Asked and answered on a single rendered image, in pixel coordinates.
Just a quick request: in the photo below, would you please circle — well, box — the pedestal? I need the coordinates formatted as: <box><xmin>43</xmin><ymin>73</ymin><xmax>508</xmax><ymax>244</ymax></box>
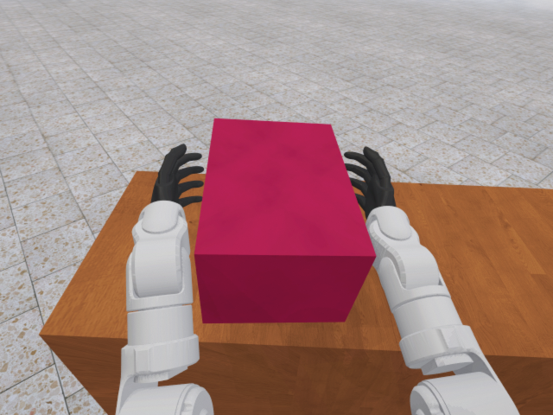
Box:
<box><xmin>39</xmin><ymin>171</ymin><xmax>553</xmax><ymax>415</ymax></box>

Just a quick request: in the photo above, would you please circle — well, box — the robot left upper arm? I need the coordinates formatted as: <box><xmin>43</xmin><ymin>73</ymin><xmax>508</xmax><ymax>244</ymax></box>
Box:
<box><xmin>119</xmin><ymin>383</ymin><xmax>214</xmax><ymax>415</ymax></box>

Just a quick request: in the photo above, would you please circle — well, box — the right robot hand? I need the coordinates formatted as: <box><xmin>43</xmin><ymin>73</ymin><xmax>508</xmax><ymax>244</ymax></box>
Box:
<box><xmin>344</xmin><ymin>146</ymin><xmax>397</xmax><ymax>219</ymax></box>

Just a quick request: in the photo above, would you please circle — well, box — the robot right upper arm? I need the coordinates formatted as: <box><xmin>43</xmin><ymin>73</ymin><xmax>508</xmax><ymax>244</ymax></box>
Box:
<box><xmin>410</xmin><ymin>372</ymin><xmax>517</xmax><ymax>415</ymax></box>

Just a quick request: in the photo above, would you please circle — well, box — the carton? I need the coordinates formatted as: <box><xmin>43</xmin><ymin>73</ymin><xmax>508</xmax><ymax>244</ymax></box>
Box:
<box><xmin>194</xmin><ymin>118</ymin><xmax>377</xmax><ymax>323</ymax></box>

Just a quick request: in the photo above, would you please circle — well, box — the left robot hand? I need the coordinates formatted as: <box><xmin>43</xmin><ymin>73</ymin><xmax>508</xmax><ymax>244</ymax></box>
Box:
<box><xmin>151</xmin><ymin>144</ymin><xmax>204</xmax><ymax>208</ymax></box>

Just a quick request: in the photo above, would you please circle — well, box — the robot right forearm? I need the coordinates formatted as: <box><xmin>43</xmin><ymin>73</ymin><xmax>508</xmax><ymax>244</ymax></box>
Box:
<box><xmin>365</xmin><ymin>206</ymin><xmax>520</xmax><ymax>415</ymax></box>

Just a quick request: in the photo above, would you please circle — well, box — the robot left forearm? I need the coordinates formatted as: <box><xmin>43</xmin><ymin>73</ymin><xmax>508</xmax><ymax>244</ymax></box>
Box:
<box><xmin>116</xmin><ymin>201</ymin><xmax>200</xmax><ymax>415</ymax></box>

